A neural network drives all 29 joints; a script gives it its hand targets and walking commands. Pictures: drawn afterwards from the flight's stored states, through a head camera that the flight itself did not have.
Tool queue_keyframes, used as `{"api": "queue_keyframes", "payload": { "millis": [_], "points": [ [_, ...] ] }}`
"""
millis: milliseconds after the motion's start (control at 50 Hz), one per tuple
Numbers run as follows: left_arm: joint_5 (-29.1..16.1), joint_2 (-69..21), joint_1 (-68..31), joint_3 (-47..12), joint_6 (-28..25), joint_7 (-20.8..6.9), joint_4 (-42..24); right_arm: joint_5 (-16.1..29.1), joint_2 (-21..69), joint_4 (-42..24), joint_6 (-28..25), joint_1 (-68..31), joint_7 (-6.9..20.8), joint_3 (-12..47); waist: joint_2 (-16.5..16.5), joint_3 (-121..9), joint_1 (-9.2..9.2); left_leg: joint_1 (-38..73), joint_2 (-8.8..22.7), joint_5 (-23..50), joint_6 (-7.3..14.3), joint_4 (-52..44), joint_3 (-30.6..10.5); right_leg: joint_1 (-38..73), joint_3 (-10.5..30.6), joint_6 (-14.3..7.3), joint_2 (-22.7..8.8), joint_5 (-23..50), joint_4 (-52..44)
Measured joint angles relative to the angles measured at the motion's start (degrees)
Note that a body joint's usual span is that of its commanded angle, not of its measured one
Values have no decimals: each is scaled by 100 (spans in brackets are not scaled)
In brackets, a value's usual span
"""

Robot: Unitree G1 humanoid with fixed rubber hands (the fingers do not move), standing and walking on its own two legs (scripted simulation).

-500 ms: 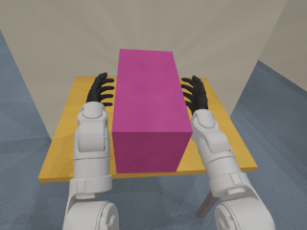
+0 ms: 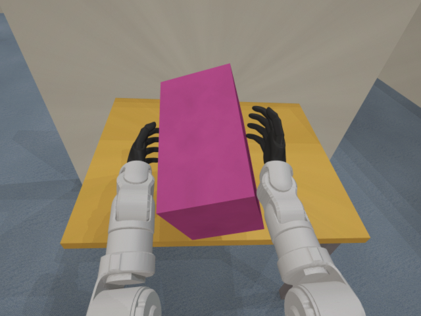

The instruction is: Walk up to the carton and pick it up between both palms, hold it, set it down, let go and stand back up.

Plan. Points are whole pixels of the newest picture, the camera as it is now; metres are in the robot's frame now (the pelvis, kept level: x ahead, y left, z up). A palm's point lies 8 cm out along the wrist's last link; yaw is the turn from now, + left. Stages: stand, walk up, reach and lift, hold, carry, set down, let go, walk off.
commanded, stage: set down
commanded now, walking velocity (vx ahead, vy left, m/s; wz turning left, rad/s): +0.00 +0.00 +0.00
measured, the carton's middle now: (210, 153) +0.43 +0.01 +0.09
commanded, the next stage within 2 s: none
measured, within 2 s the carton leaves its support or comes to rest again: neither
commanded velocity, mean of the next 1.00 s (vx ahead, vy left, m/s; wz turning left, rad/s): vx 0.00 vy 0.00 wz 0.00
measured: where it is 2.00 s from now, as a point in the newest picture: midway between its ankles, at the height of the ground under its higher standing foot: outside the picture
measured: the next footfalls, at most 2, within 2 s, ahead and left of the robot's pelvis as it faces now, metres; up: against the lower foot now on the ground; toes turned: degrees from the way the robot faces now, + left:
none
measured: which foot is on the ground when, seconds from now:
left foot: down 0.00-1.00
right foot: down 0.00-1.00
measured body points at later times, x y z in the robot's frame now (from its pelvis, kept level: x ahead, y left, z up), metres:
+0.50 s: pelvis -0.01 +0.00 +0.00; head -0.02 +0.03 +0.45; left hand +0.39 +0.14 +0.10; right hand +0.38 -0.11 +0.14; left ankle +0.02 +0.11 -0.75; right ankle +0.00 -0.10 -0.75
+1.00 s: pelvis +0.02 +0.00 +0.00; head +0.04 +0.03 +0.45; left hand +0.42 +0.14 +0.06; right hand +0.42 -0.10 +0.11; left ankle +0.02 +0.11 -0.75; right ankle +0.00 -0.10 -0.75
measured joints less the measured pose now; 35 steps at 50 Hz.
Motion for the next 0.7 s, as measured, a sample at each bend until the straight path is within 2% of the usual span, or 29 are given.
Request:
{"api": "queue_keyframes", "payload": {
  "millis": [160, 320, 420, 560, 700],
  "points": [
    [-79, -25, 71, -94, -397, 178, 150, 9, -70, 245, -548, 113, -45, 49, -44, -38, -54, -144, 37, -29, -39, 29, -33, -74, -31, -19, 43, 40, -112],
    [115, -138, -234, 276, -482, 7, 565, -63, -127, 566, -532, -54, -86, -83, 13, -60, 3, -11, 45, 33, 2, -97, 88, -47, 86, -3, 43, 78, -102],
    [159, -159, -404, 521, -647, -61, 981, -351, -46, 879, -582, -188, -6, -457, -13, -77, 129, -41, 34, 121, 14, -188, 133, -145, 126, -6, 29, 114, -74],
    [79, -77, -636, 672, -1108, 107, 1743, -892, 116, 1349, -816, -464, 167, -1249, -23, -227, 301, -315, 25, 217, 8, -248, 154, -450, 142, -14, 18, 185, -79],
    [54, 9, -826, 841, -1524, 186, 2357, -1303, 193, 1648, -919, -709, 272, -1805, 18, -394, 341, -516, 13, 217, 19, -277, 176, -654, 161, 6, 6, 196, -115]
  ]
}}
